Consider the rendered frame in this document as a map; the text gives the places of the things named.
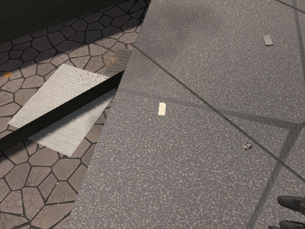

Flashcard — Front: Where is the right robot hand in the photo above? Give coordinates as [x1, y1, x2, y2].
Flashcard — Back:
[268, 196, 305, 229]

